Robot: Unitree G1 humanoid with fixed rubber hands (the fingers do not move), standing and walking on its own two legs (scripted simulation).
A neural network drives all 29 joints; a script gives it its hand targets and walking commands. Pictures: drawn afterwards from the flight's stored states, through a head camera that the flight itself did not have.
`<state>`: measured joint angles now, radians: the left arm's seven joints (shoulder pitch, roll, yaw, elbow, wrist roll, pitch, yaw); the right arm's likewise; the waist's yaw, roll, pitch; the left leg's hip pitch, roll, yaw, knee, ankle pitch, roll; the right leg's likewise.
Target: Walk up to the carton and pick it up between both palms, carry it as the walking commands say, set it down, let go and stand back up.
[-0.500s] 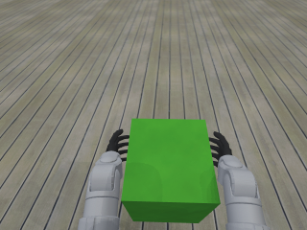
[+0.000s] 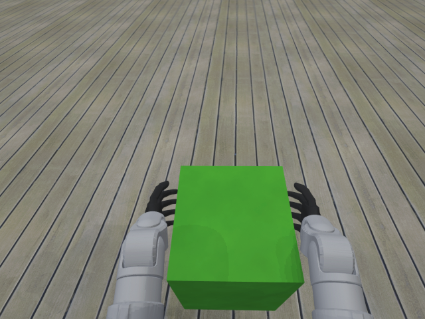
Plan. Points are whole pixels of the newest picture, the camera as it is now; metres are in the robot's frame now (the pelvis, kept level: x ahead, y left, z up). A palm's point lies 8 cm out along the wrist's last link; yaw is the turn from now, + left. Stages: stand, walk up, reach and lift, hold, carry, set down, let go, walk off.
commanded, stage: carry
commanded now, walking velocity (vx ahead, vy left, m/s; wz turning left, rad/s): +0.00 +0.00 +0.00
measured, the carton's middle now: (230, 242) +0.29 +0.00 -0.03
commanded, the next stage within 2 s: hold in 0.06 s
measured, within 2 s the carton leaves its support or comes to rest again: neither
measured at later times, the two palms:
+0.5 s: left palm (145, 240) +0.24 +0.15 +0.07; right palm (318, 248) +0.23 -0.14 +0.07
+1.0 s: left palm (156, 226) +0.26 +0.13 +0.08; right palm (325, 229) +0.26 -0.16 +0.08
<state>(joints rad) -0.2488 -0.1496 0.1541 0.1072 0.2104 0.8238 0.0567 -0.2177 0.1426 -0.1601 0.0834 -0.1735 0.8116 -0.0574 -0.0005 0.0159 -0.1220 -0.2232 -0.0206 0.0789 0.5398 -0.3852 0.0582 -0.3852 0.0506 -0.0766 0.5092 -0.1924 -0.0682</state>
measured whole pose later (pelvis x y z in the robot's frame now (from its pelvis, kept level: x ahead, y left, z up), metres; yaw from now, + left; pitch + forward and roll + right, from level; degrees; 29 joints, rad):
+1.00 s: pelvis -0.05 +0.00 +0.01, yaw +3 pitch -12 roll -1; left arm -0.53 -0.21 0.44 0.60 0.38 0.64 0.01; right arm -0.47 0.16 -0.42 0.40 -0.33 0.76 -0.01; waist -0.06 0.06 0.03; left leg 0.03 -0.06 -0.07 0.48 -0.30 0.05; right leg -0.09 0.06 0.06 0.42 -0.13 -0.01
